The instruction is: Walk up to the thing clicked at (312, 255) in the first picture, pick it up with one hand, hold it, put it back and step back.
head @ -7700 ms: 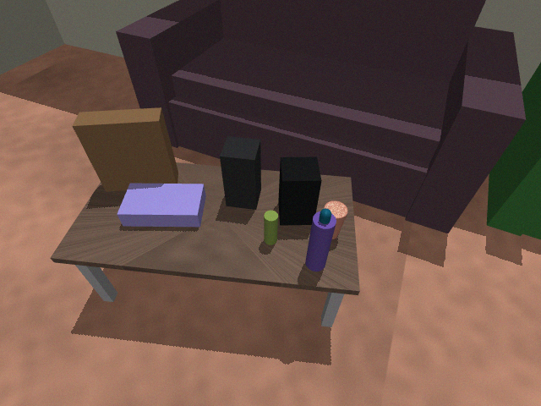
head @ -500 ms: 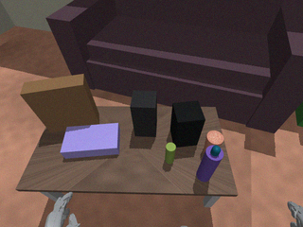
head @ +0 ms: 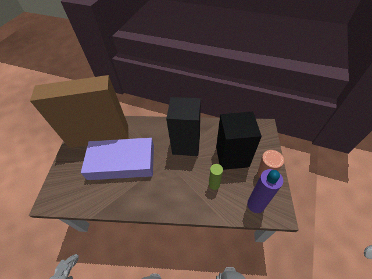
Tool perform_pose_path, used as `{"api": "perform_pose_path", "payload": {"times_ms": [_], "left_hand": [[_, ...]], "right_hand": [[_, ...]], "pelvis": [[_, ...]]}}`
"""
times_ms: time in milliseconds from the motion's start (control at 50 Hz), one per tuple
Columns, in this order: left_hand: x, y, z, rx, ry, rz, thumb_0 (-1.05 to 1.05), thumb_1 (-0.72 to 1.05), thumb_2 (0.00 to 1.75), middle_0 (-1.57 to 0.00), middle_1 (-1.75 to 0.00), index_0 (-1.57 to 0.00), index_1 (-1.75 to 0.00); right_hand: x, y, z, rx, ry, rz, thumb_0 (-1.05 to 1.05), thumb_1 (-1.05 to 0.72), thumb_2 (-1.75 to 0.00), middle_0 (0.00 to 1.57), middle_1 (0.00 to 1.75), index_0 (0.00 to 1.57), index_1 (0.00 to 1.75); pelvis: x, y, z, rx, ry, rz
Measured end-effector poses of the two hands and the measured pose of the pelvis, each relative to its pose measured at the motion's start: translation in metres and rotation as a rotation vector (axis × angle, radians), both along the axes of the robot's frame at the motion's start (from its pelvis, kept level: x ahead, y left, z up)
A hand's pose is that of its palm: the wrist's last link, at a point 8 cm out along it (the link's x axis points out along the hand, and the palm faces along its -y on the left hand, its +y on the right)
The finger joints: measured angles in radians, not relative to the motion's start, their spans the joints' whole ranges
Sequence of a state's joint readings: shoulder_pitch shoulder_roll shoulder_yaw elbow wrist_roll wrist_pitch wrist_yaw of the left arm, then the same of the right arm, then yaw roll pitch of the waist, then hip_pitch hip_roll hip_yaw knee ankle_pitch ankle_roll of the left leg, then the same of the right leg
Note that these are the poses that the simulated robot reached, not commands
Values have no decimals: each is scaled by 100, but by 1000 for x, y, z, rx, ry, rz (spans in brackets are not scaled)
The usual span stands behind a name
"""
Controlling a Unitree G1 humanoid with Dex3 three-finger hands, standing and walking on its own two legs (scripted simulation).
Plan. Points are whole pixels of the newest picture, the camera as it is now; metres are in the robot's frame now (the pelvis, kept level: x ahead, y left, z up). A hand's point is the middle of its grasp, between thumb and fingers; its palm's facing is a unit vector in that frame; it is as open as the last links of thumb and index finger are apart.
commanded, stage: go down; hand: right
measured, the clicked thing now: (264, 190) +0.42 -0.22 -0.23
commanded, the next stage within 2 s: approach in 0.88 s
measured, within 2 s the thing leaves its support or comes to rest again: neither
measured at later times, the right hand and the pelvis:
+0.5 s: hand out of the picture +0.29 -0.39 -0.01, palm faces +0.23 +0.96 -0.16, open 17.5 cm; pelvis +0.00 +0.00 +0.00, yaw +0 degrees
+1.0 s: hand out of the picture +0.31 -0.40 +0.00, palm faces +0.24 +0.96 -0.14, open 17.6 cm; pelvis +0.01 +0.00 +0.00, yaw +0 degrees
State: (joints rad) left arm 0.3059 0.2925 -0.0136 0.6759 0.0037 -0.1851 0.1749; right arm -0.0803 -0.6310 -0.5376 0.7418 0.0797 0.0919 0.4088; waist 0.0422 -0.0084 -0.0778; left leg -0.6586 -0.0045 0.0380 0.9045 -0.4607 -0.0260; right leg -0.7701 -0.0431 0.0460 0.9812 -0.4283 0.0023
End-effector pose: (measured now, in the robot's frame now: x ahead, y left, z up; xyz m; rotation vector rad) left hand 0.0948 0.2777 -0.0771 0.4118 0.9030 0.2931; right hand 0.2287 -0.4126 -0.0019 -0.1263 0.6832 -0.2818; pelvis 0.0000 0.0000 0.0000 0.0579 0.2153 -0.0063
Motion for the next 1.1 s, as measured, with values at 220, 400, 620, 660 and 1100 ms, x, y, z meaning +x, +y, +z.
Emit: {"api": "perform_pose_path", "payload": {"times_ms": [220,400,620,660,1100], "left_hand": [[-7,0,-1,-1,54,-15,1,88,91,-20,-30,-21,-31],[-7,0,-1,6,92,-29,1,89,91,-20,-30,-21,-31],[-6,1,-1,17,123,-47,1,89,91,-20,-30,-21,-31],[-6,1,-1,18,128,-50,1,89,91,-20,-30,-21,-31],[-12,0,-6,27,166,-54,1,88,91,-20,-29,-20,-31]], "right_hand": [[22,-13,8,9,-91,7,-1,53,-9,3,6,3,6],[29,-22,11,14,-132,6,-1,54,-9,3,6,3,6],[39,-29,13,17,-168,16,-1,55,-9,3,6,3,6],[41,-30,13,18,-174,14,-1,55,-9,3,6,3,6],[54,-40,11,26,-235,9,-1,59,-9,2,6,3,7]], "pelvis": [[1,0,1,2,21,6],[4,-1,1,4,31,5],[4,-2,0,8,48,3],[4,-2,-1,9,51,3],[3,-5,-8,15,80,3]]}}
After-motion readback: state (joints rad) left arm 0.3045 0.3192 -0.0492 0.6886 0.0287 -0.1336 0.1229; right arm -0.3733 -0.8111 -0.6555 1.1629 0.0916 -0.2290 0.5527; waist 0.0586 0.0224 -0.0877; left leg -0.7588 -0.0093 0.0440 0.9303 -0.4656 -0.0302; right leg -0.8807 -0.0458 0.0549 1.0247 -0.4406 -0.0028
